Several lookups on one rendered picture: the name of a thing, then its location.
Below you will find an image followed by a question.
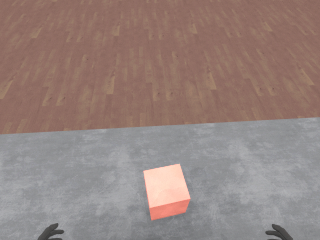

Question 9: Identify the carton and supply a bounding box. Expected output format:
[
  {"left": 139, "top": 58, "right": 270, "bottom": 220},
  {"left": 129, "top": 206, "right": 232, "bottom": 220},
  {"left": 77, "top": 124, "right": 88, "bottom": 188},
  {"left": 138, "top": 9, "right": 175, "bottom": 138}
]
[{"left": 143, "top": 164, "right": 191, "bottom": 221}]

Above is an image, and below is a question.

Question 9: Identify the robot right hand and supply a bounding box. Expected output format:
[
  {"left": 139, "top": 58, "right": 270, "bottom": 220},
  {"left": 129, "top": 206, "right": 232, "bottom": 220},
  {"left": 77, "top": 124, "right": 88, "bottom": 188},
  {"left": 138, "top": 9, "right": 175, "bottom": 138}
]
[{"left": 265, "top": 224, "right": 293, "bottom": 240}]

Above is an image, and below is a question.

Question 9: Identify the robot left hand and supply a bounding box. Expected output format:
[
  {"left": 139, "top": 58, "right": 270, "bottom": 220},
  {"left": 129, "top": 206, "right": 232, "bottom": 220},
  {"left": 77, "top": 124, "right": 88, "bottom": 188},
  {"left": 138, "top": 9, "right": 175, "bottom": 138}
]
[{"left": 38, "top": 223, "right": 64, "bottom": 240}]

